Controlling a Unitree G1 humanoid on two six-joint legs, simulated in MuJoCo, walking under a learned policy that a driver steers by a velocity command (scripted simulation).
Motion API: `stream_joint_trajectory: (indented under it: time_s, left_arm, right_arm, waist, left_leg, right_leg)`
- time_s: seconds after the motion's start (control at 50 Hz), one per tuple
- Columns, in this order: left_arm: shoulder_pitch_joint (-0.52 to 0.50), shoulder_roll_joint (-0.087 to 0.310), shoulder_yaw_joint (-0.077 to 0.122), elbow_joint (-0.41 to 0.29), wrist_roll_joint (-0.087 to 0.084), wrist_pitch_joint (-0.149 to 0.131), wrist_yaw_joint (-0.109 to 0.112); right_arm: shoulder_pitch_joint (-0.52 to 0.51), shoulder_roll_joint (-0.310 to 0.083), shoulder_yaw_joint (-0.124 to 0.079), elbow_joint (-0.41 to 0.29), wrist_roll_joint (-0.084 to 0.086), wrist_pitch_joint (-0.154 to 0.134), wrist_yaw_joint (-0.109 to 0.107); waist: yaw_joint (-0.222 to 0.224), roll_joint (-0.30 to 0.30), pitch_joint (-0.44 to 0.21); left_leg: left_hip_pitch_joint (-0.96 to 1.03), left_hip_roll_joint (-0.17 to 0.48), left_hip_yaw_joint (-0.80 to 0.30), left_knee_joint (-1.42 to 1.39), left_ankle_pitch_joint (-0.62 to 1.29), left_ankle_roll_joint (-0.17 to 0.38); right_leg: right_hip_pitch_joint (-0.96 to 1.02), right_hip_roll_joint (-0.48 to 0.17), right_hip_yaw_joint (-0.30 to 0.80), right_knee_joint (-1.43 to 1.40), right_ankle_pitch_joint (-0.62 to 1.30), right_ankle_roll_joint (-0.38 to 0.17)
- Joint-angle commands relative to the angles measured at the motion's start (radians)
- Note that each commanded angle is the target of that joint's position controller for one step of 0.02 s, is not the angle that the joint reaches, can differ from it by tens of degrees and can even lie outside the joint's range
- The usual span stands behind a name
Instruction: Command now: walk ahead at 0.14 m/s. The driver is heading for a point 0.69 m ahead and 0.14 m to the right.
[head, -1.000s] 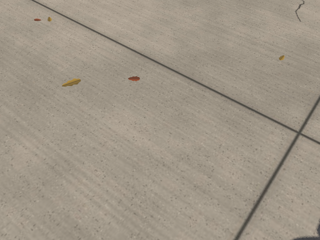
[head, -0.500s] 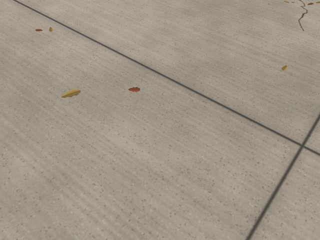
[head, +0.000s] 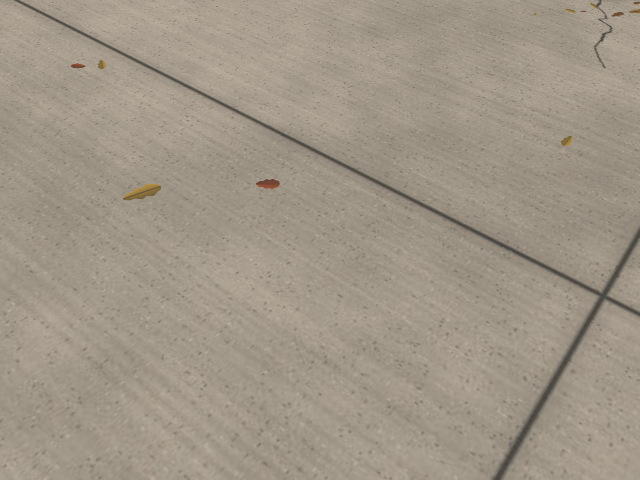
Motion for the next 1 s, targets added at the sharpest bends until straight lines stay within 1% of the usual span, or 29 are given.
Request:
stream_joint_trajectory:
  time_s: [0.02,0.06,0.1,0.12,0.14,0.18,0.2,0.22,0.24,0.26,0.28,0.3,0.34,0.36,0.42,0.44,0.5,0.56,0.58,0.6,0.62,0.64,0.66,0.68,0.7,0.72,0.76,0.84,1.0]
  left_arm:
    - [0.032,0.11,0.021,-0.028,-0.008,-0.011,0.008]
    - [0.017,0.078,0.016,-0.045,-0.012,-0.037,0.0]
    - [0.014,0.043,0.012,-0.054,-0.017,-0.061,-0.016]
    - [0.019,0.049,0.014,-0.055,-0.02,-0.068,-0.024]
    - [0.045,0.045,0.016,-0.049,-0.024,-0.074,-0.029]
    - [0.172,0.034,0.019,0.001,-0.024,-0.08,-0.029]
    - [0.264,0.079,0.034,0.032,-0.015,-0.081,-0.026]
    - [0.392,0.183,0.06,0.055,-0.017,-0.085,-0.026]
    - [0.419,0.222,0.062,0.056,-0.004,-0.102,-0.04]
    - [0.343,0.154,0.04,0.032,0.002,-0.117,-0.04]
    - [0.292,0.119,0.03,0.012,-0.002,-0.126,-0.045]
    - [0.251,0.119,0.026,-0.006,-0.008,-0.126,-0.051]
    - [0.236,0.076,0.009,-0.018,0.0,-0.112,-0.05]
    - [0.248,0.073,0.005,-0.017,0.007,-0.103,-0.044]
    - [0.242,0.11,0.004,-0.028,0.016,-0.08,-0.022]
    - [0.261,0.131,0.007,-0.024,0.015,-0.077,-0.018]
    - [0.261,0.157,0.017,-0.011,-0.001,-0.076,-0.016]
    - [0.186,0.149,0.021,-0.024,-0.011,-0.075,-0.014]
    - [0.206,0.144,0.02,-0.025,-0.002,-0.076,-0.019]
    - [0.284,0.092,0.004,-0.034,0.03,-0.081,-0.025]
    - [0.405,-0.005,-0.021,0.0,0.002,-0.076,-0.027]
    - [0.363,0.059,0.0,0.009,-0.022,-0.069,-0.026]
    - [0.246,0.09,0.012,-0.034,-0.038,-0.06,-0.02]
    - [0.178,0.099,0.021,-0.051,-0.031,-0.045,-0.007]
    - [0.164,0.1,0.032,-0.059,-0.02,-0.026,0.006]
    - [0.177,0.093,0.037,-0.067,-0.015,-0.009,0.015]
    - [0.185,0.082,0.046,-0.084,-0.014,0.006,0.023]
    - [0.085,0.109,0.065,-0.147,-0.012,0.004,0.009]
    - [0.029,0.097,0.078,-0.16,-0.02,-0.018,-0.03]
  right_arm:
    - [0.043,-0.137,-0.028,-0.022,0.012,-0.008,-0.007]
    - [0.09,-0.157,-0.037,-0.021,0.021,-0.031,-0.002]
    - [0.137,-0.194,-0.053,-0.011,0.024,-0.048,0.005]
    - [0.119,-0.19,-0.054,-0.021,0.024,-0.053,0.007]
    - [0.071,-0.183,-0.052,-0.04,0.026,-0.057,0.01]
    - [-0.055,-0.172,-0.047,-0.089,0.04,-0.056,0.017]
    - [-0.079,-0.132,-0.038,-0.105,0.036,-0.061,0.019]
    - [-0.094,-0.062,-0.022,-0.132,0.03,-0.075,0.023]
    - [-0.133,-0.082,-0.025,-0.167,0.036,-0.094,0.023]
    - [-0.124,-0.106,-0.031,-0.164,0.047,-0.105,0.029]
    - [-0.084,-0.103,-0.03,-0.144,0.047,-0.113,0.038]
    - [-0.07,-0.109,-0.035,-0.134,0.037,-0.118,0.041]
    - [-0.096,-0.12,-0.045,-0.137,0.023,-0.12,0.047]
    - [-0.103,-0.098,-0.042,-0.139,0.02,-0.116,0.051]
    - [-0.22,-0.026,-0.014,-0.186,0.017,-0.102,0.056]
    - [-0.255,-0.024,-0.009,-0.198,0.018,-0.097,0.058]
    - [-0.258,-0.069,-0.012,-0.214,0.024,-0.081,0.062]
    - [-0.08,-0.153,-0.045,-0.159,0.005,-0.082,0.056]
    - [-0.006,-0.193,-0.059,-0.137,-0.003,-0.084,0.051]
    - [0.086,-0.26,-0.07,-0.122,-0.028,-0.079,0.046]
    - [0.116,-0.227,-0.052,-0.114,-0.031,-0.071,0.049]
    - [0.068,-0.18,-0.04,-0.124,-0.008,-0.068,0.057]
    - [-0.054,-0.167,-0.033,-0.155,0.005,-0.069,0.051]
    - [-0.133,-0.131,-0.019,-0.171,0.001,-0.072,0.046]
    - [-0.18,-0.11,-0.011,-0.176,-0.01,-0.074,0.042]
    - [-0.194,-0.122,-0.015,-0.171,-0.023,-0.072,0.038]
    - [-0.167,-0.151,-0.026,-0.162,-0.032,-0.068,0.023]
    - [-0.128,-0.206,-0.055,-0.169,0.0,-0.075,-0.005]
    - [-0.125,-0.253,-0.082,-0.199,0.03,-0.07,-0.005]
  waist:
    - [-0.009,0.039,0.075]
    - [-0.027,0.092,0.105]
    - [-0.03,0.184,0.077]
    - [-0.015,0.176,0.083]
    - [0.016,0.165,0.091]
    - [0.1,0.132,0.112]
    - [0.122,0.018,0.086]
    - [0.145,-0.247,0.029]
    - [0.145,-0.3,0.061]
    - [0.093,-0.156,0.107]
    - [0.063,-0.108,0.1]
    - [0.044,-0.077,0.086]
    - [0.036,-0.078,0.082]
    - [0.034,-0.092,0.071]
    - [0.046,-0.09,0.07]
    - [0.056,-0.104,0.06]
    - [0.032,-0.148,0.031]
    - [-0.079,-0.129,-0.061]
    - [-0.106,-0.081,-0.116]
    - [-0.08,0.076,-0.262]
    - [-0.047,0.259,-0.447]
    - [-0.052,0.149,-0.405]
    - [-0.033,0.116,-0.236]
    - [-0.011,0.059,-0.156]
    - [0.018,0.056,-0.11]
    - [0.04,0.089,-0.087]
    - [0.046,0.105,-0.09]
    - [0.03,0.123,-0.094]
    - [0.053,0.086,-0.064]
  left_leg:
    - [-0.076,0.042,-0.074,-0.145,-0.461,0.075]
    - [-0.056,0.132,-0.21,-0.203,-0.532,0.13]
    - [-0.026,0.273,-0.41,-0.306,-0.573,0.207]
    - [-0.078,0.303,-0.452,-0.332,-0.561,0.224]
    - [-0.131,0.295,-0.423,-0.332,-0.531,0.212]
    - [-0.291,0.18,-0.241,-0.234,-0.418,0.139]
    - [-0.374,0.1,-0.132,-0.038,-0.287,0.092]
    - [-0.518,-0.014,0.048,0.309,-0.185,0.026]
    - [-0.656,-0.024,-0.012,0.517,-0.292,0.036]
    - [-0.719,0.041,-0.074,0.643,-0.222,0.055]
    - [-0.736,0.067,-0.079,0.672,-0.12,0.072]
    - [-0.727,0.088,-0.068,0.648,-0.043,0.078]
    - [-0.654,0.105,-0.039,0.552,0.04,0.061]
    - [-0.608,0.091,-0.01,0.504,0.061,0.045]
    - [-0.424,0.031,0.061,0.246,0.165,0.011]
    - [-0.354,0.006,0.079,0.18,0.201,0.006]
    - [-0.23,-0.009,0.051,0.094,0.271,0.028]
    - [-0.028,-0.045,0.04,-0.025,0.353,0.092]
    - [0.124,0.003,0.004,-0.048,0.56,0.115]
    - [0.44,0.204,-0.192,0.07,0.974,0.2]
    - [0.563,0.429,-0.466,-0.01,1.062,0.375]
    - [0.411,0.389,-0.47,-0.091,0.781,0.354]
    - [0.255,0.354,-0.358,-0.144,0.59,0.306]
    - [0.11,0.313,-0.277,-0.191,0.474,0.265]
    - [-0.014,0.281,-0.205,-0.223,0.389,0.234]
    - [-0.1,0.255,-0.158,-0.251,0.316,0.218]
    - [-0.141,0.247,-0.122,-0.297,0.175,0.235]
    - [-0.084,0.32,-0.189,-0.417,-0.212,0.241]
    - [-0.052,0.314,-0.035,-0.412,-0.285,0.174]
  right_leg:
    - [-0.146,0.025,-0.025,-0.046,-0.356,-0.053]
    - [-0.228,0.019,-0.029,0.037,-0.304,-0.06]
    - [-0.24,0.022,-0.069,0.209,-0.155,-0.06]
    - [-0.207,0.002,-0.05,0.244,-0.147,-0.076]
    - [-0.15,-0.005,-0.048,0.209,-0.163,-0.095]
    - [0.099,0.021,-0.068,-0.043,-0.113,-0.121]
    - [0.222,-0.047,0.053,-0.118,-0.1,-0.128]
    - [0.344,-0.252,0.399,-0.293,-0.268,-0.211]
    - [0.322,-0.396,0.688,-0.379,-0.322,-0.31]
    - [0.307,-0.389,0.641,-0.36,-0.286,-0.299]
    - [0.313,-0.339,0.526,-0.35,-0.215,-0.26]
    - [0.313,-0.302,0.432,-0.354,-0.12,-0.225]
    - [0.275,-0.244,0.259,-0.355,0.216,-0.179]
    - [0.254,-0.217,0.186,-0.339,0.397,-0.169]
    - [0.116,-0.142,0.03,-0.307,0.649,-0.145]
    - [0.085,-0.134,0.015,-0.3,0.668,-0.144]
    - [0.09,-0.172,0.025,-0.258,0.724,-0.141]
    - [0.156,-0.157,0.02,-0.068,0.858,-0.093]
    - [0.105,-0.113,-0.001,0.064,0.76,-0.057]
    - [-0.12,-0.037,-0.021,0.324,0.321,-0.016]
    - [-0.235,0.075,0.023,0.642,-0.405,0.028]
    - [-0.234,0.047,0.131,0.742,-0.414,0.033]
    - [-0.311,0.012,0.085,0.762,-0.366,0.035]
    - [-0.297,-0.023,0.069,0.728,-0.308,0.04]
    - [-0.246,-0.049,0.069,0.675,-0.27,0.044]
    - [-0.188,-0.057,0.058,0.637,-0.24,0.044]
    - [-0.174,-0.053,0.025,0.586,-0.202,0.034]
    - [-0.281,-0.093,0.01,0.499,-0.105,-0.005]
    - [-0.161,-0.067,-0.093,0.175,-0.069,-0.064]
